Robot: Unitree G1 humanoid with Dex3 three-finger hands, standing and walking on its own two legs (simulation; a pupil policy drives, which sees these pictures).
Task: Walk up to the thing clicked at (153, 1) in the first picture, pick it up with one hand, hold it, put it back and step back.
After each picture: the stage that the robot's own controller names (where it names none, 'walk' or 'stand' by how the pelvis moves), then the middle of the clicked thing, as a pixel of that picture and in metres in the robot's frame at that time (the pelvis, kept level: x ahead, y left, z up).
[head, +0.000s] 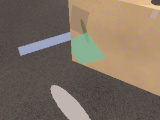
stand; out of the picture +0.92 -0.44 +0.12
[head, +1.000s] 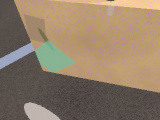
walk; out of the picture +0.89 -0.10 +0.15
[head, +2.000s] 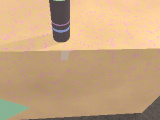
walk; (60, 11) +0.55 +0.12 +0.15
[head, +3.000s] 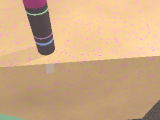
stand; (40, 24) +0.49 +0.17 +0.15
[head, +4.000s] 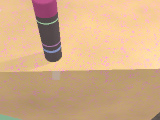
stand; (49, 32) +0.48 +0.14 +0.13
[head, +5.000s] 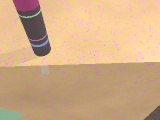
stand; (34, 25) +0.48 +0.20 +0.13
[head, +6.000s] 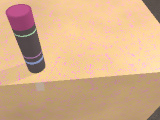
stand; (29, 43) +0.44 +0.20 +0.12
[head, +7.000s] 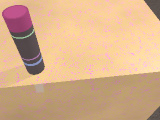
stand; (27, 44) +0.43 +0.21 +0.12
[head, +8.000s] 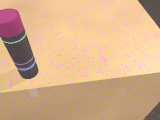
stand; (19, 49) +0.41 +0.22 +0.12
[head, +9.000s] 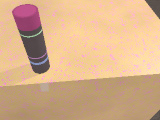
stand; (34, 43) +0.43 +0.18 +0.12
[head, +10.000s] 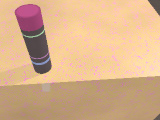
stand; (36, 43) +0.43 +0.18 +0.12
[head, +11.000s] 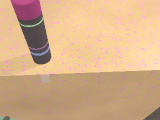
rise first; (35, 33) +0.45 +0.18 +0.13
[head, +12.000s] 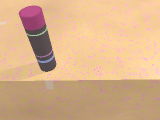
go down; (40, 42) +0.44 +0.20 +0.13
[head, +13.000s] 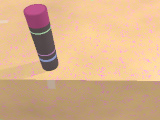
go down; (44, 41) +0.45 +0.18 +0.13
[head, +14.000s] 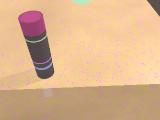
go down; (39, 49) +0.43 +0.17 +0.13
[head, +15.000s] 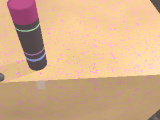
close in; (31, 38) +0.44 +0.18 +0.14
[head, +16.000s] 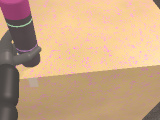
close; (23, 34) +0.44 +0.19 +0.16
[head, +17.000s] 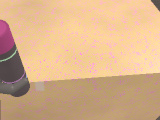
lift; (8, 65) +0.32 +0.22 +0.16
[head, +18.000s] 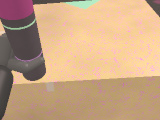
lift; (25, 40) +0.31 +0.16 +0.27
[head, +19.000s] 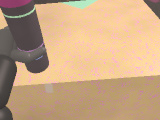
hold; (26, 31) +0.33 +0.15 +0.28
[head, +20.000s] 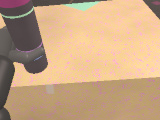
hold; (25, 31) +0.32 +0.16 +0.29
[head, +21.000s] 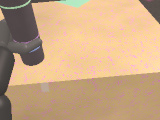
crouch; (22, 23) +0.36 +0.16 +0.29
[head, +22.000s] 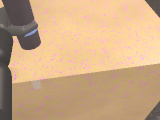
lower; (19, 9) +0.47 +0.17 +0.24
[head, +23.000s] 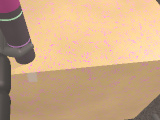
lower; (15, 29) +0.44 +0.20 +0.16
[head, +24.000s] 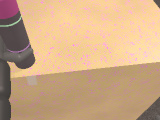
lower; (14, 34) +0.43 +0.20 +0.16
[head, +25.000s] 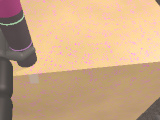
lower; (17, 33) +0.43 +0.20 +0.16
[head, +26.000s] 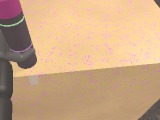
lower; (17, 34) +0.43 +0.20 +0.16
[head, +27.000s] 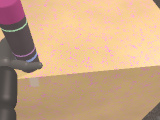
open; (20, 39) +0.42 +0.19 +0.16
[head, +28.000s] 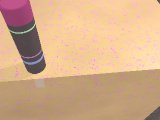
sink last; (27, 40) +0.41 +0.18 +0.15
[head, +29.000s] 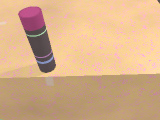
stand; (40, 43) +0.44 +0.20 +0.13
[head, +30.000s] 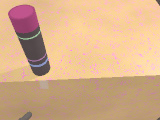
stand; (33, 45) +0.41 +0.19 +0.13
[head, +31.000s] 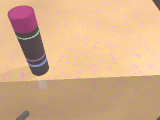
stand; (32, 45) +0.42 +0.20 +0.13
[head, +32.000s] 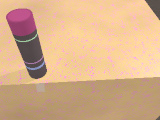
walk; (30, 48) +0.41 +0.19 +0.13
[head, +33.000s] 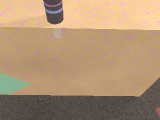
walk; out of the picture +0.61 +0.13 +0.14
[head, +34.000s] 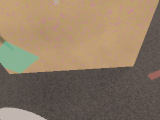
walk; out of the picture +0.95 +0.23 +0.14
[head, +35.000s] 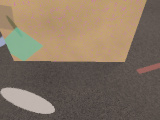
stand; out of the picture +1.21 +0.14 +0.14
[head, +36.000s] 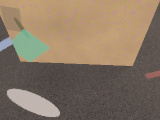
stand; out of the picture +1.16 +0.11 +0.12
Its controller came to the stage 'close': yes
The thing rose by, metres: 0.20
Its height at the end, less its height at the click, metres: +0.00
